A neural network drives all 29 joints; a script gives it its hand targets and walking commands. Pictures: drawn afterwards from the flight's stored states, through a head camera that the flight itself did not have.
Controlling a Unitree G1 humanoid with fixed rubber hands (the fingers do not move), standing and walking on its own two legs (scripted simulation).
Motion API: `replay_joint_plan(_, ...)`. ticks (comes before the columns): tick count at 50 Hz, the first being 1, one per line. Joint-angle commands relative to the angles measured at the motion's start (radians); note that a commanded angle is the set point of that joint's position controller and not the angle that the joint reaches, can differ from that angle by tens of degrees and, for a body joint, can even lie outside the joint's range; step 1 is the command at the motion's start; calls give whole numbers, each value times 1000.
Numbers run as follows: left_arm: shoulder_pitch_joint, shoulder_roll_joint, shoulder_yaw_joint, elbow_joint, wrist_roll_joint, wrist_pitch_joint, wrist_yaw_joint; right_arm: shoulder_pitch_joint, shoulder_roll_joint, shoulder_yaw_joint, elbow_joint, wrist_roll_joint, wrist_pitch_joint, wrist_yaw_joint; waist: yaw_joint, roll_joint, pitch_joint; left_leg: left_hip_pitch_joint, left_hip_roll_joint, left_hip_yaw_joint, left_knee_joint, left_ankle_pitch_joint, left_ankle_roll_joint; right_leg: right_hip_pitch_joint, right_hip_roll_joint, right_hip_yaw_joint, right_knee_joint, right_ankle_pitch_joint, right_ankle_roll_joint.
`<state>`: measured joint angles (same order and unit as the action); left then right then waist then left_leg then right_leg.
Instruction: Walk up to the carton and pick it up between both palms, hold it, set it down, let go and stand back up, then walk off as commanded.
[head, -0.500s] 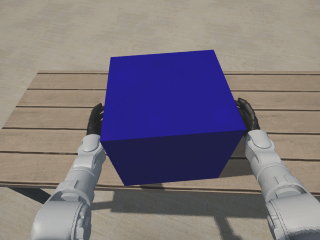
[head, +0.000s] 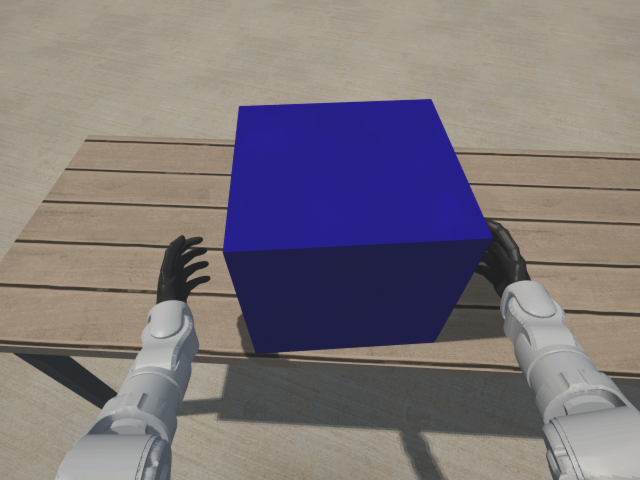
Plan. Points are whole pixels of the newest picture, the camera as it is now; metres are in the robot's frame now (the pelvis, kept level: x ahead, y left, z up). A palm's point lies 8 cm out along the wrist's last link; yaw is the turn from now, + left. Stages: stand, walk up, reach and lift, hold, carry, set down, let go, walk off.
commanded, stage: set down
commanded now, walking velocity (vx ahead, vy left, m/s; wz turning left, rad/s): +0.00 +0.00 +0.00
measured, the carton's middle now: (341, 229) +0.51 +0.01 -0.01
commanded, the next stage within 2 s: none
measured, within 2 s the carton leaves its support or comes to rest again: neither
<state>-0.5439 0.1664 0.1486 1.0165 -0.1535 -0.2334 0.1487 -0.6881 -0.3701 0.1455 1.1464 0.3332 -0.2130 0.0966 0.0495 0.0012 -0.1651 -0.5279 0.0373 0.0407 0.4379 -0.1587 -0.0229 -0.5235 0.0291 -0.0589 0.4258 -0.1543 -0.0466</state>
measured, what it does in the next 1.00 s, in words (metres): stands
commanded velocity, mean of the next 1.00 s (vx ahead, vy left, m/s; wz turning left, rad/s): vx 0.00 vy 0.00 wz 0.00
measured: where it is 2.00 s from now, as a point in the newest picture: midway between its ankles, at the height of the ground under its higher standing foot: outside the picture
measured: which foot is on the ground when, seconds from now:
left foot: down 0.00-1.00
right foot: down 0.00-1.00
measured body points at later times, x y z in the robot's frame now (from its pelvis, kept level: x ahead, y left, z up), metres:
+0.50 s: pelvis +0.00 +0.00 +0.00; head +0.05 +0.00 +0.45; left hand +0.30 +0.26 -0.01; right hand +0.34 -0.23 -0.02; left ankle +0.02 +0.13 -0.74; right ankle +0.02 -0.09 -0.74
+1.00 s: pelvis +0.00 +0.00 +0.00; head +0.07 +0.00 +0.44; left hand +0.25 +0.27 -0.02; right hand +0.28 -0.24 -0.05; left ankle +0.02 +0.13 -0.74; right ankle +0.02 -0.09 -0.74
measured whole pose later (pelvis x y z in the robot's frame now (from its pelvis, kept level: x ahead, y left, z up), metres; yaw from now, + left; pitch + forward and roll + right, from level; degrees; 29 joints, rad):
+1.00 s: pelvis +0.00 +0.00 +0.00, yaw +0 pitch +14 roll +0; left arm 0.02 0.17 0.14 0.56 -0.16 -0.37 0.10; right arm -0.11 -0.37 0.10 0.89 0.34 -0.50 0.17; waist 0.05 0.00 -0.12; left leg -0.53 0.04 0.04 0.44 -0.16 -0.02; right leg -0.52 0.03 -0.06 0.43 -0.16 -0.05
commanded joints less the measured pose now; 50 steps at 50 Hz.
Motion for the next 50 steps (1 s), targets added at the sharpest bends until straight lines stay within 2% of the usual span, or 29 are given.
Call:
replay_joint_plan(1, -322, 242, -56, -285, -39, -65, -15, -285, -289, -69, -203, 131, -70, 0, 32, -23, -588, 134, -30, -2, 39, 239, -51, 365, 24, 75, 33, 239, 39)
replay_joint_plan(3, -280, 235, -48, -293, -31, -67, -23, -251, -294, -66, -221, 137, -84, 0, 33, -29, -577, 149, -33, 0, 38, 266, -52, 390, 27, 71, 32, 266, 42)
replay_joint_plan(5, -158, 203, -47, -357, -10, -65, -29, -138, -289, -60, -240, 151, -111, 3, 24, -18, -568, 194, -33, -9, 39, 343, -59, 436, 34, 70, 31, 353, 39)
replay_joint_plan(6, -151, 196, -53, -368, -10, -69, -34, -137, -298, -79, -255, 143, -123, 4, 17, -26, -577, 196, -33, -14, 40, 351, -59, 434, 36, 63, 30, 356, 41)
replay_joint_plan(8, -192, 208, -54, -363, -21, -80, -39, -182, -296, -82, -279, 141, -140, 5, 20, -35, -566, 170, -41, -6, 43, 327, -51, 422, 33, 63, 35, 330, 46)
replay_joint_plan(11, -116, 195, -76, -451, -23, -95, -38, -102, -309, -114, -357, 141, -171, 15, -4, -23, -567, 196, -41, -20, 42, 323, -52, 431, 36, 55, 32, 324, 41)
replay_joint_plan(12, -96, 196, -82, -456, -31, -100, -40, -81, -316, -121, -370, 134, -177, 16, -13, -37, -560, 198, -45, -21, 43, 317, -50, 430, 37, 53, 31, 321, 40)
replay_joint_plan(14, -118, 200, -96, -485, -49, -108, -36, -87, -324, -137, -392, 127, -186, 21, -19, -29, -544, 194, -44, -24, 42, 276, -47, 406, 37, 44, 37, 275, 36)
replay_joint_plan(15, -187, 216, -95, -454, -61, -114, -35, -150, -315, -140, -392, 117, -183, 22, -14, -26, -537, 160, -48, -20, 41, 210, -41, 375, 32, 47, 36, 210, 37)
replay_joint_plan(19, -21, 191, -115, -522, -72, -135, -28, 38, -312, -158, -422, 109, -198, 34, -35, -37, -529, 220, -44, -30, 37, 204, -42, 367, 31, 43, 23, 195, 30)
replay_joint_plan(20, -55, 198, -118, -503, -80, -139, -29, 16, -307, -160, -409, 102, -200, 35, -41, -37, -521, 207, -46, -29, 37, 171, -36, 353, 28, 43, 26, 162, 31)
replay_joint_plan(23, 59, 177, -114, -526, -61, -137, -33, 116, -309, -152, -395, 105, -212, 42, -41, -36, -478, 238, -44, -32, 28, 195, -39, 372, 30, 44, 19, 189, 26)
replay_joint_plan(24, 8, 183, -111, -499, -64, -134, -37, 69, -313, -157, -377, 102, -211, 42, -39, -31, -462, 222, -47, -30, 29, 169, -35, 360, 26, 47, 18, 158, 26)
replay_joint_plan(25, 40, 177, -108, -516, -58, -133, -35, 93, -307, -154, -378, 107, -216, 44, -35, -32, -465, 225, -44, -31, 24, 173, -33, 371, 26, 48, 19, 163, 24)
replay_joint_plan(26, 126, 162, -118, -547, -55, -134, -39, 173, -306, -149, -385, 113, -227, 43, -46, -39, -447, 249, -44, -31, 27, 204, -36, 392, 27, 47, 16, 198, 25)
replay_joint_plan(28, 208, 161, -100, -589, -42, -139, -45, 242, -310, -145, -415, 118, -247, 42, -44, -55, -458, 266, -48, -33, 27, 251, -35, 432, 30, 52, 14, 252, 27)
replay_joint_plan(30, 177, 159, -95, -555, -37, -135, -52, 209, -300, -147, -394, 111, -253, 44, -45, -48, -421, 247, -50, -30, 27, 218, -29, 419, 25, 54, 15, 214, 28)
replay_joint_plan(31, 73, 173, -101, -505, -45, -130, -55, 111, -299, -146, -364, 104, -246, 45, -43, -43, -385, 206, -51, -26, 19, 142, -19, 383, 19, 58, 16, 137, 30)
replay_joint_plan(34, 298, 143, -108, -624, -46, -144, -52, 333, -287, -141, -436, 123, -274, 49, -41, -69, -378, 265, -46, -32, 6, 181, -20, 428, 19, 54, 0, 160, 28)
replay_joint_plan(35, 249, 149, -105, -622, -45, -153, -52, 294, -287, -150, -424, 118, -281, 50, -41, -51, -393, 252, -49, -32, 14, 184, -24, 416, 20, 50, 10, 160, 27)
replay_joint_plan(36, 238, 150, -111, -627, -50, -155, -52, 283, -291, -156, -438, 111, -289, 51, -49, -57, -403, 249, -50, -33, 20, 180, -19, 406, 19, 50, 16, 163, 29)
replay_joint_plan(37, 284, 147, -107, -631, -49, -159, -51, 324, -288, -151, -453, 110, -297, 52, -43, -63, -405, 253, -50, -32, 18, 189, -19, 414, 18, 52, 16, 173, 28)
replay_joint_plan(38, 215, 160, -113, -625, -57, -163, -49, 258, -290, -154, -445, 108, -301, 54, -44, -49, -399, 222, -52, -34, 17, 142, -15, 388, 16, 51, 20, 123, 27)
replay_joint_plan(39, 295, 148, -120, -666, -56, -170, -43, 333, -286, -153, -456, 116, -310, 59, -42, -55, -395, 243, -52, -36, 12, 153, -16, 402, 15, 50, 11, 131, 24)
replay_joint_plan(43, 312, 144, -137, -694, -68, -188, -36, 358, -284, -173, -483, 103, -338, 66, -50, -57, -392, 237, -47, -43, 13, 131, -13, 373, 17, 44, 16, 114, 25)
replay_joint_plan(45, 461, 126, -148, -760, -64, -201, -35, 499, -281, -168, -507, 115, -361, 72, -55, -65, -397, 273, -49, -46, 10, 178, -17, 410, 16, 47, 9, 168, 24)
replay_joint_plan(47, 446, 122, -142, -720, -57, -202, -42, 473, -273, -160, -500, 112, -375, 71, -51, -73, -375, 264, -55, -44, 14, 180, -12, 395, 17, 47, 7, 166, 27)
replay_joint_plan(50, 424, 122, -150, -713, -67, -197, -39, 453, -259, -153, -512, 111, -376, 73, -37, -66, -334, 263, -53, -40, 5, 119, -6, 349, 9, 50, -6, 76, 26)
